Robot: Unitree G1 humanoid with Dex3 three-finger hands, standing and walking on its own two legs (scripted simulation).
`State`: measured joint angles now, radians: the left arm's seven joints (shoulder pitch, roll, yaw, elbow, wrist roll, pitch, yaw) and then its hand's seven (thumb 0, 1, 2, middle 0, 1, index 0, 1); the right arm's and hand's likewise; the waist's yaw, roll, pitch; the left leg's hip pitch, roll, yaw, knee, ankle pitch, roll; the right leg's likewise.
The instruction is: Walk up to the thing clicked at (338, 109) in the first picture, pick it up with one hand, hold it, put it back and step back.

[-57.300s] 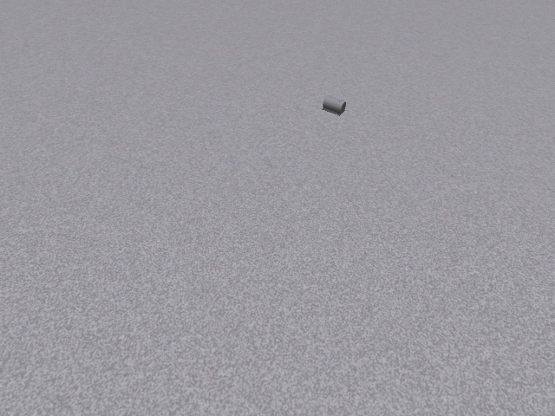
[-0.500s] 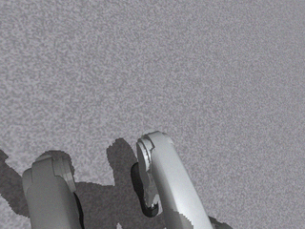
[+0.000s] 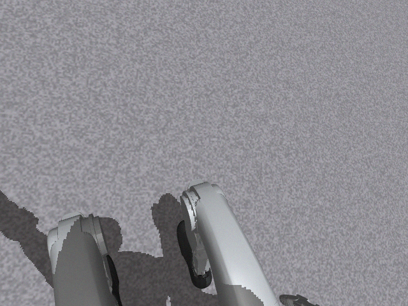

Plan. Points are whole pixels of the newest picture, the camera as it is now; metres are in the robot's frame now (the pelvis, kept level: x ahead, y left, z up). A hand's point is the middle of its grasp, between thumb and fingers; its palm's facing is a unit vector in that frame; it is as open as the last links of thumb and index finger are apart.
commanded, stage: go down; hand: left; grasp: from above
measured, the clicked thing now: out of the picture +0.51 +0.47 -0.38
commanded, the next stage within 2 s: none
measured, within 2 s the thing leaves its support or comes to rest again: neither
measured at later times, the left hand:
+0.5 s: hand out of the picture +0.44 +0.46 +0.01, palm faces +0.08 -0.41 -0.91, open 14.0 cm
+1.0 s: hand out of the picture +0.45 +0.44 +0.03, palm faces +0.07 -0.41 -0.91, open 14.0 cm
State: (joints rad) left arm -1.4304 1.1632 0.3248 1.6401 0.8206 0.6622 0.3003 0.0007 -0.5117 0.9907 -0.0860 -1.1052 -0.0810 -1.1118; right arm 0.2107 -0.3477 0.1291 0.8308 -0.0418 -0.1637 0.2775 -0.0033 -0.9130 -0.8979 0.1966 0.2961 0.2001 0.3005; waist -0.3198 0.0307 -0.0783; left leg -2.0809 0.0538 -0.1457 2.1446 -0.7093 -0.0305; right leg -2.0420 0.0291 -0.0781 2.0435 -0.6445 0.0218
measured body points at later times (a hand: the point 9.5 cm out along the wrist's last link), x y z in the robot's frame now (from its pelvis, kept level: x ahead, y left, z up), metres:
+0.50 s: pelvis +0.00 +0.00 +0.05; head +0.23 +0.07 +0.43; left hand +0.44 +0.47 +0.06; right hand +0.02 -0.27 -0.05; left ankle +0.07 +0.14 -0.38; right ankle +0.10 -0.12 -0.38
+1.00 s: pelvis +0.01 +0.00 +0.08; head +0.24 +0.06 +0.46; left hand +0.44 +0.46 +0.09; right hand +0.04 -0.25 -0.03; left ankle +0.07 +0.14 -0.38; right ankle +0.10 -0.12 -0.38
